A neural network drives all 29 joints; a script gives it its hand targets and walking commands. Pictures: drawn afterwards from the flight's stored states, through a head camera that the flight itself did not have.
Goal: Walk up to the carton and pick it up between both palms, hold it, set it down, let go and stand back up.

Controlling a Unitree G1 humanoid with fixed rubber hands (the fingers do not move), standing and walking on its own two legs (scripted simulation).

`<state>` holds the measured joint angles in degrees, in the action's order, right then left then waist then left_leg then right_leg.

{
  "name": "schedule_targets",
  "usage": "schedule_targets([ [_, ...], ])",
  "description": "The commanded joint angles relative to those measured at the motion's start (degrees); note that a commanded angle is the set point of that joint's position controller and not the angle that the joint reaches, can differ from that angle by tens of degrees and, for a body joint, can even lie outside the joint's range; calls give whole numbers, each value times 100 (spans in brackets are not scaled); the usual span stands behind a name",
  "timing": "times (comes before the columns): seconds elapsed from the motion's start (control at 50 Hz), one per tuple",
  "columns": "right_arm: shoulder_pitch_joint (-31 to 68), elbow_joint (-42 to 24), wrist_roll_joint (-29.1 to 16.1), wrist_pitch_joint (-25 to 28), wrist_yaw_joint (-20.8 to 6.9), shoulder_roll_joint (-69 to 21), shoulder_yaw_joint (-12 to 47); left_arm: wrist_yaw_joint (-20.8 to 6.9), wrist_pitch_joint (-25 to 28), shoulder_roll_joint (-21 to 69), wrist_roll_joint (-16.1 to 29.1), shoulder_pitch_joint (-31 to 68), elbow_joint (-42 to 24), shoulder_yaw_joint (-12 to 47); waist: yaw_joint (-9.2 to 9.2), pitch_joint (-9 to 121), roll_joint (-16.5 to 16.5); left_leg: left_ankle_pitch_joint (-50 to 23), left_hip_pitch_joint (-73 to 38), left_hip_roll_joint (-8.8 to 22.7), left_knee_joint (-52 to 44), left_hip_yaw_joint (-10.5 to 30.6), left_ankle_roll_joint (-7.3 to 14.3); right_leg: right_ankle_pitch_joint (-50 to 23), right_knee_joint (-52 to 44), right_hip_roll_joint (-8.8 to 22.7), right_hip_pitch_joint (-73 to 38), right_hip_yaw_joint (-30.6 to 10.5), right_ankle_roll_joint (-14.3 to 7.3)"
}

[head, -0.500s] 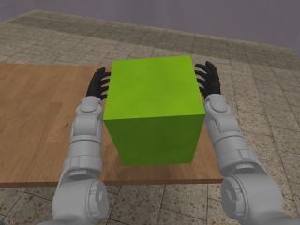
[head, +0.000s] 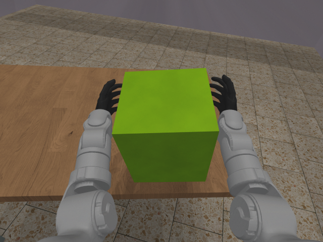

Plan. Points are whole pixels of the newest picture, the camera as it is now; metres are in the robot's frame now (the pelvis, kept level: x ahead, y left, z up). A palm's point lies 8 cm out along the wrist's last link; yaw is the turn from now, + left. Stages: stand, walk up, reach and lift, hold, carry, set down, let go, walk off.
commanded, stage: set down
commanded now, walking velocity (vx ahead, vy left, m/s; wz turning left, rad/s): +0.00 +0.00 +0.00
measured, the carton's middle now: (167, 129) +0.41 -0.02 +0.08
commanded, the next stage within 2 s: none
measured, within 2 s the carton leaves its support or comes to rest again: neither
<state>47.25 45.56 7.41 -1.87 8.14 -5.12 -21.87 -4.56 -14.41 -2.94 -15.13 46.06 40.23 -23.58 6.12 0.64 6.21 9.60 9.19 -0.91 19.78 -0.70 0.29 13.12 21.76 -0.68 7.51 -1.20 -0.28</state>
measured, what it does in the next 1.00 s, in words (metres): stands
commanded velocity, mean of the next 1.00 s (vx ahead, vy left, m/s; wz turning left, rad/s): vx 0.00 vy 0.00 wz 0.00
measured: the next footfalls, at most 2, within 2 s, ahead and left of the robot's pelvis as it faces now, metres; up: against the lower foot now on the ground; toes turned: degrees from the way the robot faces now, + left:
none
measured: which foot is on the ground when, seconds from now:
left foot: down 0.00-1.00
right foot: down 0.00-1.00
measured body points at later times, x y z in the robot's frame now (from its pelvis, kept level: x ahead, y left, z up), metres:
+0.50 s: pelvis +0.01 +0.00 +0.00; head +0.02 +0.03 +0.45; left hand +0.46 +0.14 +0.11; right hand +0.42 -0.17 +0.14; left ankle +0.01 +0.11 -0.75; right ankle -0.02 -0.11 -0.75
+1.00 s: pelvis +0.03 +0.00 +0.00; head +0.05 +0.03 +0.45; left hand +0.47 +0.14 +0.09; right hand +0.43 -0.17 +0.12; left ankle +0.01 +0.11 -0.75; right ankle -0.02 -0.11 -0.74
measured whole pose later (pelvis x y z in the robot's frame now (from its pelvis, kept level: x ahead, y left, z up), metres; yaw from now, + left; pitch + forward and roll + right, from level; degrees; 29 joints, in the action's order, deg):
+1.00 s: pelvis +0.03 +0.00 +0.00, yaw +0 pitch +1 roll +0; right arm 43.0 45.6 15.6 3.8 7.1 -9.3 -28.7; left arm -6.3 -5.0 -3.3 -15.2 45.5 49.8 -26.0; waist 6.2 -0.2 5.1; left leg 12.0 9.2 -1.1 19.8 -0.7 0.3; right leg 14.9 21.7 -0.4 7.5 -0.9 0.5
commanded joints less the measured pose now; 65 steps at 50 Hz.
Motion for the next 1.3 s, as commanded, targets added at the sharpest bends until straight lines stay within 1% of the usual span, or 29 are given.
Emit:
schedule_targets([
  [0.0, 3273, -591, 823, 271, -718, -2752, 1071, -772, 512, 2276, -280, 4070, 337, 934, -112, 2614, -850, -681, -1235, -25, -404, -429, -88, -2616, -427, 164, -1178, 511, 518],
  [0.02, 3237, -434, 883, 266, -736, -2806, 1105, -743, 566, 2205, -278, 4023, 363, 1006, -146, 2707, -793, -782, -1123, -61, -387, -470, -61, -2803, -382, 134, -1231, 518, 541],
  [0.06, 2988, -207, 946, 208, -749, -2799, 881, -733, 608, 2229, -229, 4089, 366, 1051, 59, 2478, -894, -673, -1220, -58, -406, -459, -88, -2658, -422, 156, -1146, 523, 535],
  [0.1, 3080, -513, 931, 308, -749, -2855, 1063, -730, 621, 2303, -305, 3838, 360, 1008, -137, 2675, -928, -1033, -1179, -58, -330, -478, -127, -2995, -289, 143, -1254, 504, 498],
  [0.16, 3080, -467, 952, 381, -743, -2819, 1047, -695, 725, 2403, -104, 4137, 207, 1322, 37, 3011, -1010, -1410, -1340, -4, -199, -423, -177, -3361, -246, 99, -1076, 573, 503],
  [0.2, 2809, -175, 1053, 276, -733, -2894, 946, -756, 762, 2230, -250, 4040, 445, 1128, 55, 2640, -895, -1054, -1086, -29, -279, -448, -130, -3263, -283, 157, -1230, 488, 518],
  [0.26, 2847, -463, 1049, 373, -690, -3081, 1056, -799, 766, 2285, -324, 3629, 668, 1005, -64, 2875, -735, -1162, -897, -47, -234, -458, -84, -3735, -207, 176, -1429, 448, 602],
  [0.3, 2646, -327, 1212, 281, -703, -3049, 1008, -811, 827, 2177, -329, 3863, 553, 957, 54, 2419, -721, -1050, -880, -22, -351, -438, -87, -3599, -184, 154, -1395, 503, 613],
  [0.32, 2982, -602, 1138, 402, -700, -3079, 927, -800, 837, 2282, -279, 3933, 581, 954, -116, 2965, -848, -1049, -841, -39, -308, -446, -104, -3540, -173, 178, -1469, 465, 597],
  [0.38, 2820, -378, 1259, 365, -697, -3154, 860, -821, 933, 2229, -274, 3973, 626, 1061, 126, 2810, -777, -954, -775, -21, -300, -440, -103, -3661, -158, 197, -1362, 485, 606],
  [0.46, 2836, -459, 1341, 409, -696, -3163, 719, -896, 1003, 2238, -375, 4016, 879, 826, 57, 2708, -861, -818, -549, -30, -376, -498, -104, -3573, -141, 242, -1558, 460, 586],
  [0.5, 2660, -342, 1346, 381, -723, -3362, 974, -875, 1062, 2164, -499, 3850, 918, 720, -160, 2698, -665, -793, -385, -63, -402, -517, -27, -3838, -64, 284, -1693, 401, 651],
  [0.52, 2648, -352, 1460, 340, -734, -3197, 848, -898, 1087, 2068, -364, 4041, 923, 731, -40, 2480, -671, -640, -361, -39, -492, -481, -16, -3595, -97, 273, -1621, 469, 675],
  [0.54, 2840, -681, 1295, 473, -764, -3380, 1070, -849, 1201, 2192, -255, 4104, 711, 902, -152, 3148, -688, -1036, -437, -45, -345, -505, -58, -4074, 42, 251, -1686, 424, 693],
  [0.62, 2538, -267, 1381, 559, -734, -3293, 832, -804, 1242, 2413, -268, 3995, 682, 1144, 169, 3128, -1038, -1505, -751, 38, -174, -363, -218, -4223, 20, 190, -1324, 497, 579],
  [0.7, 2543, -122, 1454, 414, -757, -3228, 661, -862, 1127, 2172, -453, 3724, 1094, 793, -44, 2390, -740, -1017, -474, 18, -356, -439, -87, -3823, -101, 235, -1326, 498, 595],
  [0.74, 2592, -350, 1441, 466, -778, -3328, 602, -888, 1179, 2216, -564, 3850, 1133, 556, -137, 2631, -867, -1018, -431, 18, -333, -477, -84, -3834, -78, 249, -1460, 410, 593],
  [0.76, 2643, -389, 1484, 486, -795, -3226, 572, -848, 1245, 2213, -405, 4064, 902, 778, 0, 2731, -933, -1135, -546, 57, -282, -429, -124, -3726, -47, 207, -1322, 485, 559],
  [0.8, 2662, -470, 1490, 622, -786, -3351, 720, -819, 1299, 2350, -311, 3888, 947, 989, 2, 3131, -919, -1784, -748, 72, -85, -405, -204, -4214, -11, 159, -1152, 502, 586],
  [0.94, 2314, -196, 1506, 806, -761, -3451, 914, -817, 1441, 2358, -419, 3581, 1044, 1030, -20, 2929, -892, -1777, -320, 38, -71, -379, -140, -4960, 211, 257, -1419, 381, 668],
  [1.0, 2164, -20, 1615, 721, -780, -3375, 705, -819, 1410, 2384, -494, 3472, 1191, 925, -61, 2614, -968, -1848, -580, 98, -70, -434, -154, -4407, 53, 197, -1076, 427, 580],
  [1.04, 2121, -138, 1597, 852, -735, -3402, 819, -799, 1424, 2486, -323, 3552, 1004, 1173, 113, 2841, -967, -2400, -907, 131, 156, -348, -233, -4557, 98, 133, -941, 487, 563],
  [1.12, 2385, -90, 1791, 1072, -780, -3505, 678, -755, 1540, 2759, -273, 3656, 1044, 1272, -18, 3187, -1104, -2946, -1581, 267, 314, -198, -245, -3974, -46, 139, 268, 614, 490],
  [1.14, 2326, -58, 1822, 1055, -790, -3416, 571, -768, 1512, 2580, -524, 3536, 1257, 917, -137, 2928, -941, -2581, -1343, 238, 249, -259, -196, -3849, -42, 156, -43, 574, 496],
  [1.16, 2248, -228, 1774, 1118, -799, -3323, 761, -759, 1525, 2623, -424, 3529, 1167, 1109, -84, 3003, -971, -2959, -1371, 259, 313, -233, -191, -4238, 9, 137, -93, 606, 512],
  [1.22, 1864, 216, 1873, 1063, -769, -3466, 737, -820, 1587, 2480, -541, 3145, 1454, 870, -129, 2673, -747, -2233, -812, 185, 85, -349, -80, -4336, 25, 222, -520, 521, 615],
  [1.24, 2161, 19, 1749, 1167, -782, -3578, 726, -774, 1633, 2624, -486, 3325, 1325, 1045, -160, 2852, -966, -2429, -837, 204, 121, -331, -160, -4409, 127, 164, -627, 512, 608],
  [1.26, 1990, 257, 1693, 1016, -806, -3462, 735, -804, 1537, 2437, -571, 3187, 1503, 895, -199, 2517, -760, -2248, -783, 195, 36, -353, -111, -4237, -1, 187, -727, 470, 604],
  [1.28, 1997, 11, 1726, 1101, -783, -3442, 694, -833, 1558, 2464, -527, 3248, 1414, 963, -123, 2616, -912, -2051, -676, 169, 43, -380, -134, -4322, 66, 202, -801, 487, 613],
])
